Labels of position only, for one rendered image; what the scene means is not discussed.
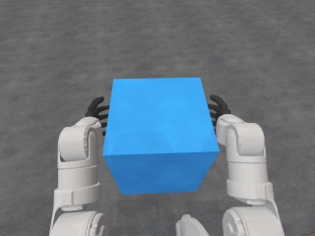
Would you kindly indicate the left robot hand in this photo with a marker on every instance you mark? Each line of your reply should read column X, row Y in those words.
column 93, row 111

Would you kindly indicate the right robot shin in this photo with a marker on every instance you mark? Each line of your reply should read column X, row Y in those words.
column 186, row 216

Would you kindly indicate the robot left forearm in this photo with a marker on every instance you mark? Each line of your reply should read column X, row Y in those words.
column 77, row 160

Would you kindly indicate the right robot hand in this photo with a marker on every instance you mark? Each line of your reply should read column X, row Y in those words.
column 221, row 109

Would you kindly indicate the robot right forearm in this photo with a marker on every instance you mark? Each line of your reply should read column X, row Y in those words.
column 246, row 156

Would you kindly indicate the right robot upper arm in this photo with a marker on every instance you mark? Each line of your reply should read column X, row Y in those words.
column 250, row 221

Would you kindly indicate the robot right thigh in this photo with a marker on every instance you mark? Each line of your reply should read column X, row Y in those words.
column 190, row 226

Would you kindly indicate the carton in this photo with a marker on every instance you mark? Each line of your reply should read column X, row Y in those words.
column 159, row 135

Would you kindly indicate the left robot upper arm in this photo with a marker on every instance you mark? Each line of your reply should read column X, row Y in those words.
column 80, row 223

